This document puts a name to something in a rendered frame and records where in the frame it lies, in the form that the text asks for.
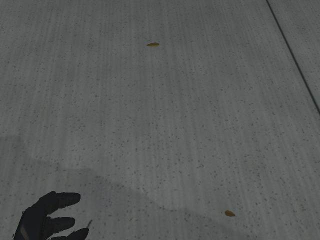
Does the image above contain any robot left hand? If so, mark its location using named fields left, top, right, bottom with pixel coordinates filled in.
left=12, top=191, right=89, bottom=240

